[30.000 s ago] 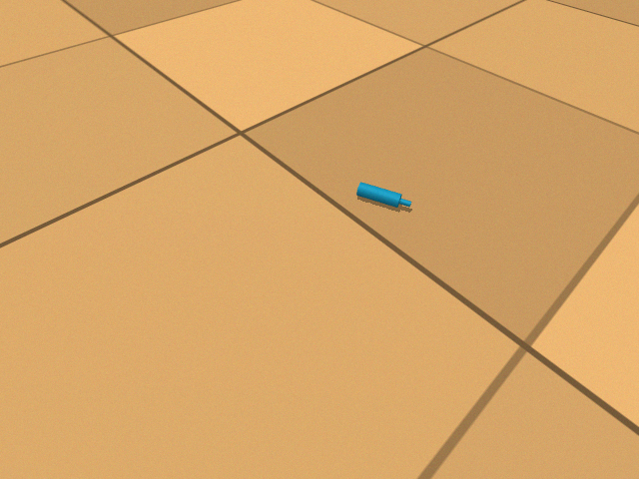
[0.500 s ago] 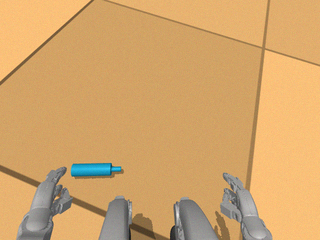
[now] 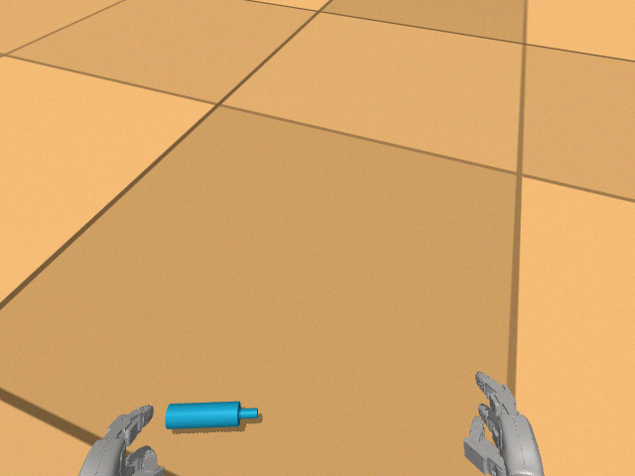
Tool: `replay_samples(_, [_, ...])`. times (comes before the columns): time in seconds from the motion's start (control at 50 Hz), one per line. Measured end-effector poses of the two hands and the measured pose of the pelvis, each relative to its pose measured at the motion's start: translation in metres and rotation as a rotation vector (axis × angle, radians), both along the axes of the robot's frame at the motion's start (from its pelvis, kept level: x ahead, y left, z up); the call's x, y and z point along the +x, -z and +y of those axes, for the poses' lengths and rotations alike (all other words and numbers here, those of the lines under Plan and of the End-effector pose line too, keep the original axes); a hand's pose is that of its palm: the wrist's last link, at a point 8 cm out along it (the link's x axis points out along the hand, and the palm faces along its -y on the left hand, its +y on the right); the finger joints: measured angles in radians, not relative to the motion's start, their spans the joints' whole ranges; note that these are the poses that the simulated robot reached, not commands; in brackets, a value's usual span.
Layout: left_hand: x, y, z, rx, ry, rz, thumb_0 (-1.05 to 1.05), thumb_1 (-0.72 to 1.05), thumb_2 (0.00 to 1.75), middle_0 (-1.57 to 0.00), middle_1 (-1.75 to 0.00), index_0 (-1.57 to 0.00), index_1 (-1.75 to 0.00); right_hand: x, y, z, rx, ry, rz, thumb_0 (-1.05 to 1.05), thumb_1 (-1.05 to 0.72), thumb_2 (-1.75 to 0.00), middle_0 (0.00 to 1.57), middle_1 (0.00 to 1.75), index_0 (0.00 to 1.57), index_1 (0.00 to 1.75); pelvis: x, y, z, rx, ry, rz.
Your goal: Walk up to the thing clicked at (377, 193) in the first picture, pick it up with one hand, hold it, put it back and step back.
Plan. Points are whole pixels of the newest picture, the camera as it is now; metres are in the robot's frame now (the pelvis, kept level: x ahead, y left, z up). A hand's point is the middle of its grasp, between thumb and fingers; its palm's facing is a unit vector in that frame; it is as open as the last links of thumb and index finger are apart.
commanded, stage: home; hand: left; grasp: from above
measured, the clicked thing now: (213, 414) +0.42 +0.26 -0.68
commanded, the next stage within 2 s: stand in 1.86 s
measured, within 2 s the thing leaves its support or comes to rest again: neither
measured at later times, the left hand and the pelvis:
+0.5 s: hand out of the picture +0.16 +0.18 -0.05, palm faces +0.05 -0.98 -0.21, open 7.4 cm; pelvis +0.00 +0.00 +0.00, yaw +0 degrees
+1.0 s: hand (159, 468) +0.17 +0.18 -0.05, palm faces +0.05 -0.98 -0.21, open 7.4 cm; pelvis +0.01 +0.00 +0.00, yaw +0 degrees
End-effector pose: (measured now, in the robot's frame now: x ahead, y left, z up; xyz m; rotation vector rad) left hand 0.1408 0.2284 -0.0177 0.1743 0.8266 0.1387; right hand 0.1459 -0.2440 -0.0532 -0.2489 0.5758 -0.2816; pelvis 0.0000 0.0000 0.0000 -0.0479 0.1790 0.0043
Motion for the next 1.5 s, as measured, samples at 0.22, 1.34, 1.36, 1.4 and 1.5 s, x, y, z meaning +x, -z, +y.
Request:
replay_samples(0.22, [-0.004,0.005,0.0,-0.004,-0.004,0.001,0.01,0.91,0.9,-0.2,-0.3,-0.2,-0.3,0.011,-0.004,0.004,-0.009,-0.052,-0.029,0.01,-0.9,-0.9,0.2,0.3,0.2,0.3,-0.004,0.001,-0.002,0.001,-0.006,-0.011])
replay_samples(1.34, [0.007,0.003,0.001,0.002,0.005,0.002,0.01,0.91,0.9,-0.2,-0.3,-0.2,-0.3,0.006,0.006,0.004,0.006,-0.025,0.018,0.01,-0.9,-0.9,0.2,0.3,0.2,0.3,0.004,0.001,0.0,0.004,0.002,-0.003])
replay_samples(1.36, [0.007,0.003,0.001,0.004,0.006,0.003,0.01,0.91,0.9,-0.2,-0.3,-0.2,-0.3,0.006,0.007,0.004,0.006,-0.025,0.02,0.01,-0.9,-0.9,0.2,0.3,0.2,0.3,0.004,0.001,-0.001,0.004,0.002,-0.002])
replay_samples(1.4, [0.007,0.003,0.001,0.008,0.01,0.004,0.01,0.91,0.9,-0.2,-0.3,-0.2,-0.3,0.005,0.007,0.003,0.006,-0.023,0.023,0.01,-0.9,-0.9,0.2,0.3,0.2,0.3,0.004,0.002,-0.001,0.005,0.003,-0.002])
replay_samples(1.5, [0.007,0.003,-0.002,-0.001,0.008,-0.003,0.01,0.91,0.9,-0.2,-0.3,-0.2,-0.3,0.003,0.007,0.001,0.004,-0.021,0.021,0.01,-0.9,-0.9,0.2,0.3,0.2,0.3,0.003,0.002,-0.002,0.004,0.002,-0.003])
